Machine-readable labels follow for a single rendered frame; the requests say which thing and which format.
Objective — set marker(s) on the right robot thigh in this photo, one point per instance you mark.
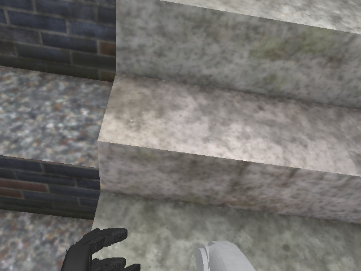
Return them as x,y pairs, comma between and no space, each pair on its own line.
221,256

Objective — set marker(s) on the robot left hand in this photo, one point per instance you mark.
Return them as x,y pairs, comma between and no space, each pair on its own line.
79,256

